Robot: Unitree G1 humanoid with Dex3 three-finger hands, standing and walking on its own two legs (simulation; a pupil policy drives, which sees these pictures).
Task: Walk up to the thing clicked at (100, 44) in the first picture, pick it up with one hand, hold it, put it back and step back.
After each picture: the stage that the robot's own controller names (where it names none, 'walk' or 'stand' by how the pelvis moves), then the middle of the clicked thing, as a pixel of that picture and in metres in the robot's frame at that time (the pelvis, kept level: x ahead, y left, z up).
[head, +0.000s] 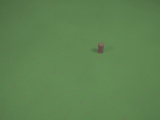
stand; (100, 48) +1.34 -0.21 -0.72
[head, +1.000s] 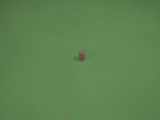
walk; (81, 55) +1.24 +0.10 -0.70
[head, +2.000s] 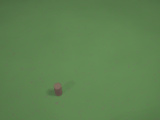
walk; (58, 89) +0.76 +0.23 -0.69
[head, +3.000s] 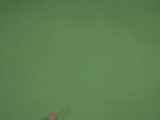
walk; (53, 119) +0.50 +0.20 -0.70
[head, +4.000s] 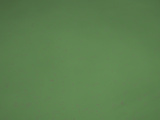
stand; out of the picture +0.42 +0.20 -0.72
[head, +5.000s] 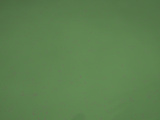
stand; out of the picture +0.41 +0.14 -0.70
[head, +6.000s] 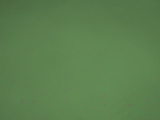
stand; out of the picture +0.40 +0.14 -0.72
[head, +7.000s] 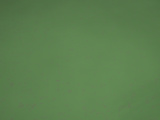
stand; out of the picture +0.38 +0.14 -0.72
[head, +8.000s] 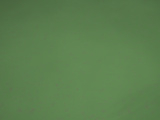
stand; out of the picture +0.37 +0.14 -0.73
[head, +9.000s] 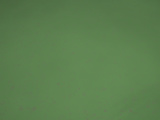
stand; out of the picture +0.37 +0.14 -0.73
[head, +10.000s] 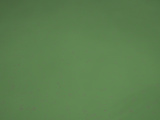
stand; out of the picture +0.37 +0.13 -0.73
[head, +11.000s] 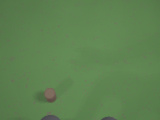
go down; (50, 95) +0.42 +0.16 -0.54
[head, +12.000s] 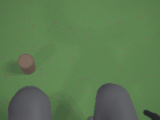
go down; (27, 64) +0.46 +0.21 -0.32
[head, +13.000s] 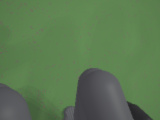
close in; out of the picture +0.43 +0.26 -0.23
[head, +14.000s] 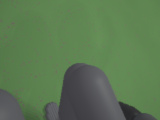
close; out of the picture +0.43 +0.27 -0.22
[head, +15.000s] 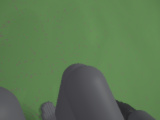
lift; out of the picture +0.41 +0.26 -0.23
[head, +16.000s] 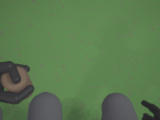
lift; (19, 84) +0.33 +0.21 -0.04
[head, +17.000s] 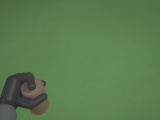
hold; (36, 97) +0.32 +0.16 +0.02
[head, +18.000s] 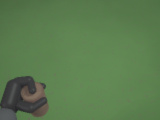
hold; (36, 100) +0.31 +0.17 +0.00
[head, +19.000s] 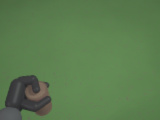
crouch; (39, 99) +0.32 +0.16 +0.00
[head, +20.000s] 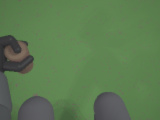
crouch; (20, 58) +0.44 +0.19 -0.08
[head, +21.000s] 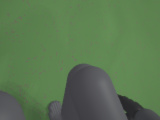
lower; out of the picture +0.42 +0.30 -0.23
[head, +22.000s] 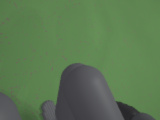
lower; out of the picture +0.43 +0.30 -0.23
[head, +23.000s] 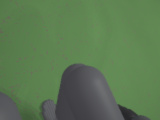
lower; out of the picture +0.43 +0.30 -0.23
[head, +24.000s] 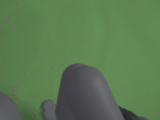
lower; out of the picture +0.43 +0.30 -0.23
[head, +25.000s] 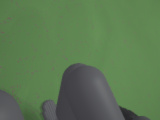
loosen; out of the picture +0.43 +0.28 -0.23
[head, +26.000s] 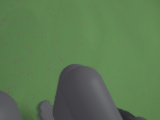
withdraw; out of the picture +0.42 +0.27 -0.24
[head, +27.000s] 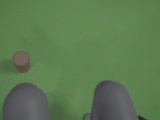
stand; (22, 62) +0.45 +0.22 -0.30
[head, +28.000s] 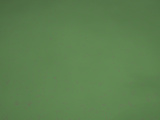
stand; out of the picture +0.38 +0.12 -0.65
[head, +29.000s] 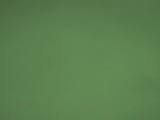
stand; out of the picture +0.40 +0.15 -0.67
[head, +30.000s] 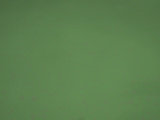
stand; out of the picture +0.40 +0.14 -0.68
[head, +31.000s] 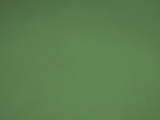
walk; out of the picture +0.42 +0.13 -0.72
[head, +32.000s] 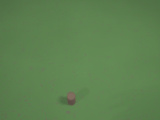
walk; (71, 98) +0.57 +0.09 -0.70
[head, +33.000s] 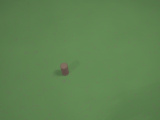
walk; (64, 69) +0.87 +0.20 -0.69
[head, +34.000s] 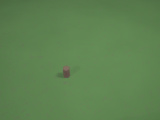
stand; (66, 71) +1.04 +0.16 -0.71
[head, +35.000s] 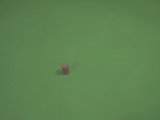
stand; (65, 69) +1.03 +0.17 -0.72
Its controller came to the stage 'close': yes
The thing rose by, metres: 0.71
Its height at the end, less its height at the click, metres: +0.00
